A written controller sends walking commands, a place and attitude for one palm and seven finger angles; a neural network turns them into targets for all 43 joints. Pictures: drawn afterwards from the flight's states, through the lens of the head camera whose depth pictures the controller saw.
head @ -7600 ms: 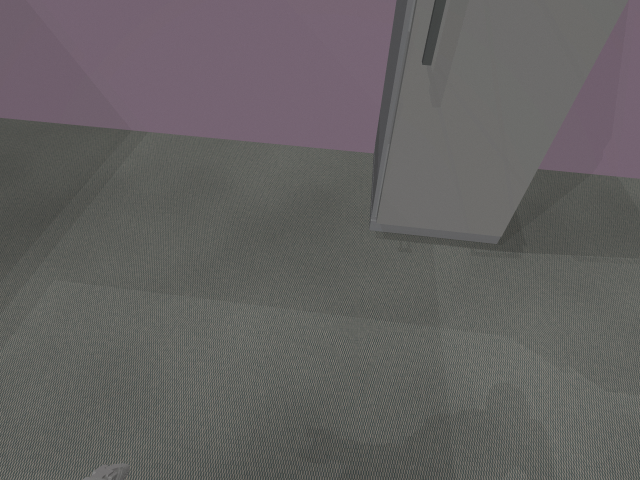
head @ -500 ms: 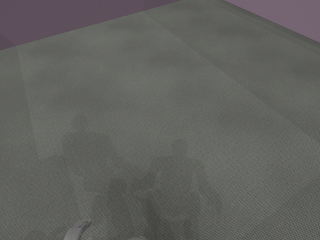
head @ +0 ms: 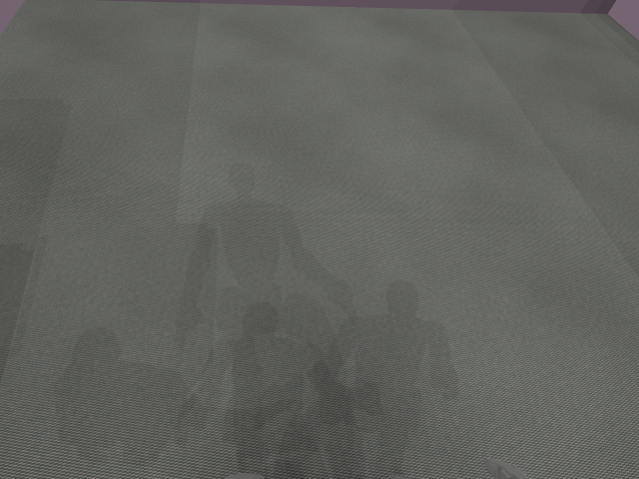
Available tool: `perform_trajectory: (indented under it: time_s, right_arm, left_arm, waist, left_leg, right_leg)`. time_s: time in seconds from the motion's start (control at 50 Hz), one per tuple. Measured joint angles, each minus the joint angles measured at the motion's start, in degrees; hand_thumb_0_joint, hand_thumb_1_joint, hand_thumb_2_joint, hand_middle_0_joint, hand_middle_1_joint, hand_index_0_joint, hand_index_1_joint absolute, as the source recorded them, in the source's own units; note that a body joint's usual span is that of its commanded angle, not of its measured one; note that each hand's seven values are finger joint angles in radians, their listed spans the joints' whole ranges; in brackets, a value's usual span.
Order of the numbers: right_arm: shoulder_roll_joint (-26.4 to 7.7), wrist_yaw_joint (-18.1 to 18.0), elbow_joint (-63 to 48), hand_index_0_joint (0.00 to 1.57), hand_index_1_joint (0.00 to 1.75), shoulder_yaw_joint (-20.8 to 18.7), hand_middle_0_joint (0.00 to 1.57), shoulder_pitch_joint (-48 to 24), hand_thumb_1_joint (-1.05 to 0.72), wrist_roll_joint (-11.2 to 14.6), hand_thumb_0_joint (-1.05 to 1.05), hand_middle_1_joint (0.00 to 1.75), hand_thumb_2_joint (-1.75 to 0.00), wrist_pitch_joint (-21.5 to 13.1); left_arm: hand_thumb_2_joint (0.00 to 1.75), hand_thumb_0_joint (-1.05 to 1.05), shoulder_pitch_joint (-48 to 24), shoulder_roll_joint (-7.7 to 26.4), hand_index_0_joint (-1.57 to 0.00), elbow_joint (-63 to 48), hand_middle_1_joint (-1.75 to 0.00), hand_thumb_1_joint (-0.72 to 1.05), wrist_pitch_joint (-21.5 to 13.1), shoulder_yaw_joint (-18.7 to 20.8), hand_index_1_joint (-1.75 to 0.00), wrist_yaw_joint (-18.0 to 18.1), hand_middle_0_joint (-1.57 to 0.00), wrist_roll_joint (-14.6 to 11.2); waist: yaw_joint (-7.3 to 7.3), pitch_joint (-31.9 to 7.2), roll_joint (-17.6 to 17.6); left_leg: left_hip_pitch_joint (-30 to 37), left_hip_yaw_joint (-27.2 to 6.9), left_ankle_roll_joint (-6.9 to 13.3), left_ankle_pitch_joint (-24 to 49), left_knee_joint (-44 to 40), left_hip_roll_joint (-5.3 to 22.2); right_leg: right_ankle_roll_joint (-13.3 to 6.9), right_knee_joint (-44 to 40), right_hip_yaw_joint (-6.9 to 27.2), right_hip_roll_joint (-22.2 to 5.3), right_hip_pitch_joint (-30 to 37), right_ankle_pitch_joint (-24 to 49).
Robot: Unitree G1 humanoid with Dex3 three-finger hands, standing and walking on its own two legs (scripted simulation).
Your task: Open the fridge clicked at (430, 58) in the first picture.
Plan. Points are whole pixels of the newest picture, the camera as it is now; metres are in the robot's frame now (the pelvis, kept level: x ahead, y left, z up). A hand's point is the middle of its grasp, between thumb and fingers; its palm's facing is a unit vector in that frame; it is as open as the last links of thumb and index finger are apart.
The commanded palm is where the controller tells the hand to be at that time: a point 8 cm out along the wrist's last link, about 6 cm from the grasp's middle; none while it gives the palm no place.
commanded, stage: turn to face it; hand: left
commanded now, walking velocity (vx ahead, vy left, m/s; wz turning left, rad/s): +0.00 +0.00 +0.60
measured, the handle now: out of the picture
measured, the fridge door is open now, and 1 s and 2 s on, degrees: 0 0 0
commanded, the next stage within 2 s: none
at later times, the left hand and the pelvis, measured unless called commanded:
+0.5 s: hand out of the picture +0.09 +0.20 -0.12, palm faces +0.26 -0.92 -0.29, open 7.4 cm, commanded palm none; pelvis +0.00 -0.03 +0.01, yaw +18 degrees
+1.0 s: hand out of the picture -0.11 +0.22 -0.17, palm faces +0.61 -0.75 -0.26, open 7.4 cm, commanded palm none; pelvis -0.02 +0.01 +0.01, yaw +36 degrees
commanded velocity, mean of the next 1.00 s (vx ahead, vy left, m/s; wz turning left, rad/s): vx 0.00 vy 0.00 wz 0.60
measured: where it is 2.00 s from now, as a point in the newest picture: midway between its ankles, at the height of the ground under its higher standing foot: outside the picture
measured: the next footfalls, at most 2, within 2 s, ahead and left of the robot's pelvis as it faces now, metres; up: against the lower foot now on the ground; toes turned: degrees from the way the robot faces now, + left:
right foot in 0.44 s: +0.07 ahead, -0.13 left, +0.00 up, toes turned +13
left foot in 0.86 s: -0.02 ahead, +0.12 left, +0.00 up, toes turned +38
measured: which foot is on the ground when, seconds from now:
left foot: down 0.00-0.42, up 0.44-0.84, down 0.86-1.00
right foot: up 0.00-0.42, down 0.44-0.86, up 0.88-1.00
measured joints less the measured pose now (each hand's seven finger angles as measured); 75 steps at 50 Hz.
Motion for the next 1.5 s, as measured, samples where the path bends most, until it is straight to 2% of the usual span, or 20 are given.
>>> perform_trajectory:
  time_s: [0.06,0.14,0.3,0.4,0.44,0.5,0.56,0.62,0.8,0.86,0.88,0.92,0.98,1.06,1.14,1.28,1.38,1.4,1.46,1.5]
  right_arm:
    - [0.41,-0.92,-0.28,0.21,0.30,0.43,0.20,0.53,-0.91,-0.15,0.01,0.30,-0.89,-0.36]
    - [0.60,-1.26,0.13,0.21,0.30,0.79,0.20,1.61,-0.91,-0.19,0.01,0.30,-0.89,-0.19]
    - [0.92,-1.08,0.97,0.21,0.30,0.36,0.21,4.78,-0.91,-0.55,0.01,0.30,-0.89,0.50]
    - [0.14,-1.13,1.52,0.21,0.30,-0.42,0.21,6.47,-0.91,-0.61,0.01,0.30,-0.89,1.24]
    - [-0.40,-1.06,1.69,0.21,0.30,-0.86,0.21,7.24,-0.91,-0.15,0.01,0.30,-0.89,1.47]
    - [-1.46,-1.06,2.31,0.21,0.30,-1.79,0.20,7.55,-0.91,-0.20,0.01,0.30,-0.89,2.39]
    - [-2.04,-0.44,2.80,0.20,0.30,-2.19,0.20,7.74,-0.91,-0.49,0.01,0.30,-0.89,2.98]
    - [-2.32,-0.01,2.95,0.20,0.30,-2.22,0.20,7.51,-0.91,-0.47,0.01,0.30,-0.89,3.18]
    - [-1.96,0.30,2.42,0.20,0.30,-1.18,0.20,3.04,-0.91,0.00,0.01,0.30,-0.90,3.22]
    - [-1.95,0.41,1.00,0.20,0.30,-0.70,0.20,1.74,-0.91,0.01,0.01,0.30,-0.90,2.10]
    - [-1.85,0.40,0.56,0.20,0.30,-0.70,0.20,1.31,-0.91,-0.11,0.01,0.30,-0.90,1.39]
    - [-1.20,0.20,-0.03,0.20,0.30,-0.30,0.20,0.36,-0.91,0.05,0.01,0.30,-0.89,0.29]
    - [-0.51,-0.63,-0.64,0.20,0.30,0.33,0.20,0.45,-0.91,-0.12,0.01,0.30,-0.89,-0.38]
    - [-0.11,-1.08,-0.46,0.21,0.30,0.83,0.20,1.21,-0.91,-0.18,0.01,0.30,-0.89,-0.04]
    - [0.45,-0.93,-0.09,0.21,0.30,0.91,0.20,2.37,-0.91,-0.16,0.01,0.30,-0.89,0.27]
    - [0.98,-0.90,0.42,0.21,0.30,0.39,0.21,5.00,-0.91,-0.52,0.01,0.30,-0.89,0.64]
    - [0.12,-1.02,1.16,0.21,0.30,-0.47,0.21,6.77,-0.91,-0.51,0.01,0.30,-0.89,1.41]
    - [-0.06,-0.98,1.25,0.21,0.30,-0.69,0.21,7.27,-0.91,-0.32,0.01,0.30,-0.89,1.59]
    - [-1.07,-0.96,2.21,0.21,0.30,-1.70,0.20,7.68,-0.91,-0.18,0.01,0.30,-0.89,2.45]
    - [-1.59,-0.62,2.76,0.21,0.30,-2.19,0.20,8.21,-0.91,-0.48,0.01,0.30,-0.89,2.97]
  left_arm:
    - [0.90,0.01,-1.42,0.27,-0.20,0.22,-0.30,0.90,0.34,0.31,-0.30,-0.20,-0.19,-0.10]
    - [0.90,0.01,-3.65,-0.05,-0.20,-1.28,-0.30,0.91,-0.40,0.20,-0.30,-0.59,-0.19,-0.18]
    - [0.90,0.00,-8.04,-1.71,-0.20,-3.96,-0.30,0.90,-0.73,-0.40,-0.30,-0.27,-0.19,-0.44]
    - [0.90,0.00,-9.43,-3.24,-0.20,-5.57,-0.30,0.90,-1.73,-1.25,-0.30,-0.14,-0.19,-0.94]
    - [0.90,0.00,-9.03,-3.70,-0.20,-6.21,-0.30,0.90,-2.86,-1.65,-0.30,-0.02,-0.20,-0.77]
    - [0.90,0.00,-7.87,-4.97,-0.20,-6.16,-0.30,0.90,-3.32,-2.59,-0.30,0.19,-0.20,-0.29]
    - [0.90,0.00,-6.01,-5.55,-0.20,-5.67,-0.30,0.90,-3.01,-2.66,-0.30,0.37,-0.20,-0.25]
    - [0.90,0.00,-4.62,-5.66,-0.20,-4.92,-0.30,0.90,-3.11,-2.70,-0.30,0.35,-0.20,-0.13]
    - [0.90,0.00,-0.81,-3.85,-0.20,-2.90,-0.30,0.90,-2.79,-2.04,-0.30,-0.04,-0.20,0.58]
    - [0.90,0.00,0.68,-2.27,-0.20,-2.19,-0.30,0.90,-2.27,-1.31,-0.30,-0.19,-0.20,0.33]
    - [0.90,0.00,0.97,-1.56,-0.20,-1.86,-0.30,0.90,-1.90,-0.94,-0.30,-0.28,-0.20,0.04]
    - [0.90,0.00,0.40,-0.19,-0.20,-0.99,-0.30,0.90,-0.48,-0.37,-0.30,-0.05,-0.20,-0.16]
    - [0.90,0.01,-0.80,0.57,-0.20,-0.28,-0.30,0.90,0.58,0.18,-0.30,0.15,-0.20,-0.13]
    - [0.90,0.01,-2.71,0.43,-0.20,-1.39,-0.30,0.91,-0.11,0.26,-0.30,-0.50,-0.19,-0.10]
    - [0.90,0.00,-4.03,-0.08,-0.20,-2.63,-0.30,0.90,-0.56,0.06,-0.30,-0.60,-0.19,-0.05]
    - [0.90,0.00,-6.88,-1.51,-0.20,-4.17,-0.30,0.90,-0.67,-0.40,-0.30,-0.25,-0.19,-0.36]
    - [0.90,0.00,-8.09,-3.09,-0.20,-5.80,-0.30,0.90,-1.82,-1.29,-0.30,-0.08,-0.20,-0.94]
    - [0.90,0.00,-7.82,-3.21,-0.20,-6.27,-0.30,0.90,-2.32,-1.52,-0.30,-0.07,-0.20,-0.96]
    - [0.90,0.00,-6.94,-4.48,-0.20,-6.21,-0.30,0.90,-3.05,-2.42,-0.30,0.24,-0.20,-0.35]
    - [0.90,0.00,-5.57,-5.09,-0.20,-5.95,-0.30,0.90,-2.90,-2.71,-0.30,0.29,-0.20,-0.33]
  waist:
    - [-0.49,-0.31,0.86]
    - [-1.01,-0.64,1.62]
    - [-3.28,-1.49,2.96]
    - [-4.61,-1.70,4.91]
    - [-4.43,-2.08,5.65]
    - [-4.80,-2.00,7.29]
    - [-4.60,-2.30,6.92]
    - [-4.52,-1.96,6.32]
    - [-1.66,0.18,3.17]
    - [-0.87,0.03,2.12]
    - [-0.85,-0.13,1.46]
    - [-0.37,0.45,0.18]
    - [-0.51,0.36,0.54]
    - [-0.76,-0.02,1.45]
    - [-1.27,-1.11,1.87]
    - [-3.39,-1.94,3.19]
    - [-4.53,-2.11,5.30]
    - [-4.42,-2.46,5.39]
    - [-4.52,-2.31,7.14]
    - [-4.48,-2.93,7.17]
  left_leg:
    - [1.28,-1.92,0.26,1.87,-3.12,-0.29]
    - [2.87,-4.28,0.83,4.56,-7.19,-1.51]
    - [2.48,-9.21,0.51,6.15,-8.35,-3.86]
    - [0.29,-12.49,-0.89,5.59,-5.75,-5.06]
    - [-1.64,-13.34,-1.79,3.98,-2.21,-5.63]
    - [-7.22,-10.85,-3.60,-6.45,14.21,-5.42]
    - [-10.96,-7.25,-4.84,-5.00,27.18,-3.48]
    - [-11.96,-5.87,-6.06,-2.57,30.74,-0.95]
    - [-5.37,-1.58,-6.29,-4.32,11.80,1.98]
    - [-0.72,0.36,-5.17,1.93,0.71,1.26]
    - [-0.56,0.40,-2.51,2.28,-0.38,0.51]
    - [-1.60,-0.07,0.16,0.92,1.94,-0.46]
    - [-0.53,-1.93,0.60,1.90,-0.19,-0.60]
    - [1.57,-4.51,0.99,5.38,-5.52,-1.45]
    - [2.40,-6.53,1.19,7.34,-8.45,-2.63]
    - [0.96,-10.74,0.46,8.53,-8.67,-4.56]
    - [-1.57,-14.15,-1.22,8.41,-6.28,-5.94]
    - [-2.45,-14.59,-1.73,7.92,-4.94,-6.52]
    - [-7.15,-12.91,-3.40,-3.32,8.95,-6.42]
    - [-10.27,-10.33,-4.23,-4.77,20.07,-5.77]
  right_leg:
    - [0.65,8.60,3.25,2.22,-4.27,2.68]
    - [1.29,9.14,6.10,3.39,-6.35,7.06]
    - [1.42,-2.04,8.26,5.86,-3.23,6.30]
    - [0.32,-15.84,7.91,8.40,2.91,8.82]
    - [-1.29,-23.73,7.10,8.67,6.44,14.00]
    - [-5.21,-22.94,4.32,8.05,7.30,12.65]
    - [-5.69,-25.14,2.43,6.43,9.49,12.82]
    - [-5.44,-26.57,0.23,5.04,11.07,13.20]
    - [-3.34,-23.80,-5.51,0.78,11.69,10.95]
    - [-1.71,-19.02,-7.29,-0.94,10.25,8.27]
    - [-1.30,-15.16,-6.57,-1.82,8.45,6.98]
    - [-0.46,-4.09,-1.05,-1.03,3.62,-0.43]
    - [0.17,7.54,3.13,1.51,-2.08,-0.27]
    - [0.76,10.52,5.85,2.77,-5.94,6.48]
    - [1.26,7.38,7.45,3.50,-6.31,9.32]
    - [1.03,-3.02,8.38,6.32,-2.34,6.39]
    - [-0.08,-17.47,8.15,9.03,4.13,9.06]
    - [-0.80,-22.66,7.94,9.03,6.34,12.30]
    - [-5.32,-23.26,5.57,8.80,7.58,13.67]
    - [-6.07,-24.59,4.25,7.65,9.07,13.15]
